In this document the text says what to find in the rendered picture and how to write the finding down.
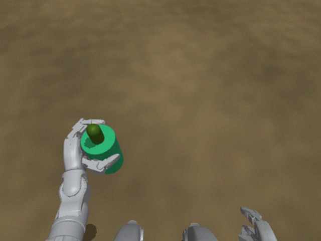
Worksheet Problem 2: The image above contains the left robot hand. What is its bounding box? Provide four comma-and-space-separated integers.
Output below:
63, 118, 120, 176

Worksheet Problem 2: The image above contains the right robot hand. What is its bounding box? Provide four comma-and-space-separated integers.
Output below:
238, 206, 277, 241

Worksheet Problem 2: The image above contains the left robot arm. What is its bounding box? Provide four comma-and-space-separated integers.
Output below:
45, 169, 91, 241

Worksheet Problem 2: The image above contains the bottle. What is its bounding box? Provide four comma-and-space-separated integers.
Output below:
81, 124, 123, 174

